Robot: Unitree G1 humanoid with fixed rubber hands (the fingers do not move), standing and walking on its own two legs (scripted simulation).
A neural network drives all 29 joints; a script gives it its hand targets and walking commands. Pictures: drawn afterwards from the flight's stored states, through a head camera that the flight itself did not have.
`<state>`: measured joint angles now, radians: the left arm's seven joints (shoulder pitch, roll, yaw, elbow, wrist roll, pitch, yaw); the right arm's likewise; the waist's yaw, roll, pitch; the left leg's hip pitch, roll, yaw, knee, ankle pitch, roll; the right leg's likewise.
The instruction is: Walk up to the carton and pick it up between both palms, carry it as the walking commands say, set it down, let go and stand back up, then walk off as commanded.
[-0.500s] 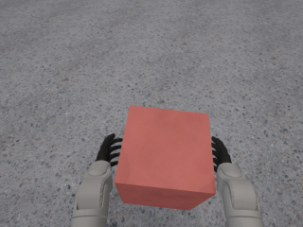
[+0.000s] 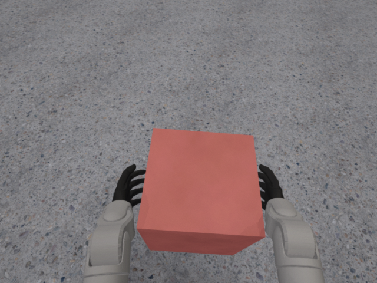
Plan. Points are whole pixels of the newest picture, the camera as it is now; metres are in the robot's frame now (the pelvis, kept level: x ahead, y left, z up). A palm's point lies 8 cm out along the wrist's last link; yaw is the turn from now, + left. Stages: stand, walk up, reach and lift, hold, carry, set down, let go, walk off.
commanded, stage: carry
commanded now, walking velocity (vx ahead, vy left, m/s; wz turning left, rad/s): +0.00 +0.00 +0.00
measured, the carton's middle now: (196, 198) +0.31 +0.00 -0.03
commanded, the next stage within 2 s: none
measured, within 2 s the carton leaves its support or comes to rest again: neither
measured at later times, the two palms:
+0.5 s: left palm (154, 114) +0.52 +0.12 +0.01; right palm (264, 122) +0.52 -0.18 +0.01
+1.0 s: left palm (171, 52) +0.81 +0.09 +0.02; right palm (256, 63) +0.80 -0.21 +0.01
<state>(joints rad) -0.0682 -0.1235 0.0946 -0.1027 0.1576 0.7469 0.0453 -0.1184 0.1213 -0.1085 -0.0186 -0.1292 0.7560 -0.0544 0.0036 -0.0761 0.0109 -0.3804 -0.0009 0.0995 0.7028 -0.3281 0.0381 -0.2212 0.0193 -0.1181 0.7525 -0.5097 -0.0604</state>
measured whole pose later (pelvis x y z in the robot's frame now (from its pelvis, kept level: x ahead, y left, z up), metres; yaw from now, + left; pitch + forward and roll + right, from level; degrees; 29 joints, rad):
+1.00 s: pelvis +0.54 -0.05 +0.00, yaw +0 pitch +4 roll -1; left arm -0.10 -0.13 0.10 -0.01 0.13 0.72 0.03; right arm -0.08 0.11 -0.11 -0.01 -0.16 0.75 -0.06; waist -0.01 0.04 -0.01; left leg -0.17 0.03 0.09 0.79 -0.51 0.01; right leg -0.43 0.01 -0.12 0.72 -0.33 -0.10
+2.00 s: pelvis +1.13 -0.09 +0.03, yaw +1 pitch +3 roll +0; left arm -0.05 -0.13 0.06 -0.46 0.10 1.15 0.09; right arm -0.10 0.13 -0.09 -0.39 -0.07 1.17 -0.10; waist 0.02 -0.05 0.05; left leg -0.52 0.03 0.04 1.11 -0.50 -0.01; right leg -0.19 0.01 -0.16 0.46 -0.32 -0.06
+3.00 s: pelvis +1.54 -0.09 +0.02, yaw -1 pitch +5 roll -1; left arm -0.15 -0.13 0.13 -0.39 0.10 1.22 0.08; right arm -0.19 0.14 -0.11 -0.33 -0.09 1.24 -0.11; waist 0.00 -0.01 -0.05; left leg -0.18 0.06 0.15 0.55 -0.39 -0.03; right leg -0.35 -0.05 -0.20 0.55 -0.26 -0.04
